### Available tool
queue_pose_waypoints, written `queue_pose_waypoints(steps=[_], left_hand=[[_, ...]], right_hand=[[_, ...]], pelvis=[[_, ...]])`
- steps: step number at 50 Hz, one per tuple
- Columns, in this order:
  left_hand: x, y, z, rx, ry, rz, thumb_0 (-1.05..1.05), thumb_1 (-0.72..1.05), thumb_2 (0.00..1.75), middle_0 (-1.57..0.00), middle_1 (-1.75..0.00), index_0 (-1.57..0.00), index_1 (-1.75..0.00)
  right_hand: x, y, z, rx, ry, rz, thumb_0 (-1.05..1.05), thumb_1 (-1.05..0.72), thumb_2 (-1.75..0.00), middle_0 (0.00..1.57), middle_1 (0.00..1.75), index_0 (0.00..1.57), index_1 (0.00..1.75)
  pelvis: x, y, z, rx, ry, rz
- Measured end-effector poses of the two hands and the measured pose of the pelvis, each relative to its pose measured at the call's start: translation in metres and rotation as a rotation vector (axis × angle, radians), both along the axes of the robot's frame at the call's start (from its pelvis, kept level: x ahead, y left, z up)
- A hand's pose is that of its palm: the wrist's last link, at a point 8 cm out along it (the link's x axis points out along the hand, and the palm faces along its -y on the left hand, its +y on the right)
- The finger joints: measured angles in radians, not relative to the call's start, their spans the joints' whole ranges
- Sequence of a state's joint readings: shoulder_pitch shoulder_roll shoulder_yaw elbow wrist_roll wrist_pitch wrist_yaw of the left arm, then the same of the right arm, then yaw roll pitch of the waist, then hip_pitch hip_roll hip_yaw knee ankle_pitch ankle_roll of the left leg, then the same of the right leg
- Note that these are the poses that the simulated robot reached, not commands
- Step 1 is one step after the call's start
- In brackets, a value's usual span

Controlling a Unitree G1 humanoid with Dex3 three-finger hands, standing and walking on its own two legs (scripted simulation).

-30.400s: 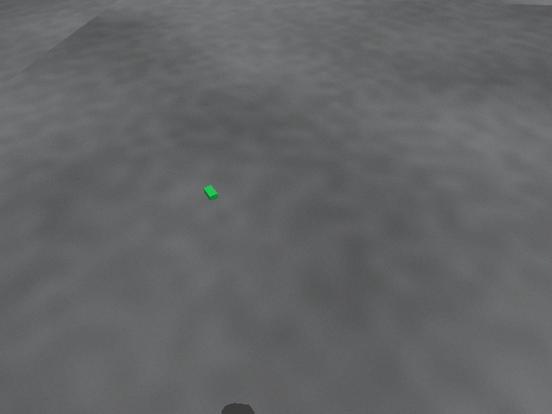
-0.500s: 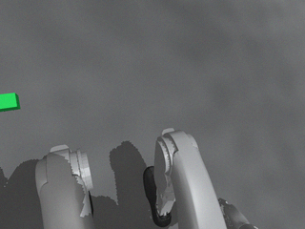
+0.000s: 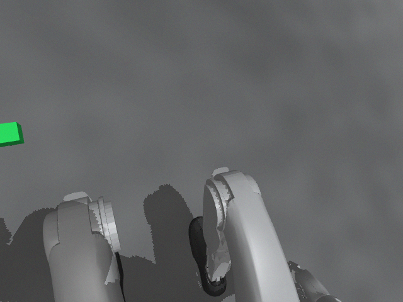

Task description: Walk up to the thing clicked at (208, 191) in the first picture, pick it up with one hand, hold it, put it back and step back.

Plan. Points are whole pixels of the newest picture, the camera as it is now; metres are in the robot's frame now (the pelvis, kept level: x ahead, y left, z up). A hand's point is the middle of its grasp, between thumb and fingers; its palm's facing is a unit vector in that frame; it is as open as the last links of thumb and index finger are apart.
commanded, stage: rise first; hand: left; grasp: from above
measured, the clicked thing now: out of the picture +0.46 +0.36 -0.30
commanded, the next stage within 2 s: none
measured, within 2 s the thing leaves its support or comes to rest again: neither
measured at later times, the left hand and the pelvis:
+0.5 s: hand out of the picture +0.41 +0.39 -0.17, palm faces -0.44 -0.12 -0.89, open 12.9 cm; pelvis +0.00 +0.00 +0.00, yaw +0 degrees
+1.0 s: hand out of the picture +0.42 +0.39 -0.17, palm faces -0.45 -0.11 -0.88, open 12.8 cm; pelvis +0.00 +0.00 +0.00, yaw +0 degrees
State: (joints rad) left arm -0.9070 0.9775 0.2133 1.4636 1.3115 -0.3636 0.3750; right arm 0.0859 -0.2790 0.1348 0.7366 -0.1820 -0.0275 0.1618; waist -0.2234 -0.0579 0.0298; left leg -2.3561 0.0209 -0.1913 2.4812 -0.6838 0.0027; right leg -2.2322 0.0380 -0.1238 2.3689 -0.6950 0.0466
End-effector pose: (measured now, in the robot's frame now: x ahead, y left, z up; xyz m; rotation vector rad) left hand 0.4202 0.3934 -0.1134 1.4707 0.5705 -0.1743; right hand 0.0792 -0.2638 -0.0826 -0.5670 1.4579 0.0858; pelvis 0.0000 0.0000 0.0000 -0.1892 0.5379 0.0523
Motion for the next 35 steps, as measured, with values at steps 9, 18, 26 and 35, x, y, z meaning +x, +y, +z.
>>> queue_pose_waypoints(steps=[9, 18, 26, 35], left_hand=[[-0.0015, 0.0002, 0.0000, -0.006, -0.011, -0.007, 0.00, -0.35, 0.87, -0.27, -0.83, -0.26, -0.83], [-0.0043, 0.0005, 0.0017, 0.005, 0.004, -0.006, 0.00, -0.34, 0.87, -0.28, -0.81, -0.27, -0.82], [-0.0013, -0.0006, -0.0027, -0.013, -0.010, -0.008, 0.00, -0.32, 0.85, -0.29, -0.80, -0.28, -0.81], [-0.0004, -0.0026, -0.0063, -0.006, -0.016, -0.013, 0.00, -0.32, 0.85, -0.29, -0.79, -0.28, -0.80]], right_hand=[[-0.0017, -0.0009, 0.0011, -0.003, -0.005, -0.003, 0.00, -0.90, -0.90, 0.20, 0.30, 0.20, 0.30], [0.0004, -0.0007, 0.0001, 0.005, -0.021, 0.000, 0.00, -0.90, -0.90, 0.20, 0.30, 0.20, 0.30], [-0.0015, -0.0004, 0.0005, -0.003, -0.016, 0.010, 0.00, -0.90, -0.90, 0.20, 0.30, 0.20, 0.30], [-0.0019, 0.0002, 0.0007, -0.003, -0.013, 0.007, 0.00, -0.90, -0.90, 0.20, 0.30, 0.20, 0.30]], pelvis=[[-0.0009, -0.0004, -0.0016, 0.000, -0.008, 0.000], [-0.0021, -0.0007, -0.0013, 0.003, -0.009, -0.001], [-0.0026, -0.0003, -0.0038, -0.001, -0.015, -0.001], [-0.0005, 0.0000, -0.0043, -0.002, -0.010, -0.002]])
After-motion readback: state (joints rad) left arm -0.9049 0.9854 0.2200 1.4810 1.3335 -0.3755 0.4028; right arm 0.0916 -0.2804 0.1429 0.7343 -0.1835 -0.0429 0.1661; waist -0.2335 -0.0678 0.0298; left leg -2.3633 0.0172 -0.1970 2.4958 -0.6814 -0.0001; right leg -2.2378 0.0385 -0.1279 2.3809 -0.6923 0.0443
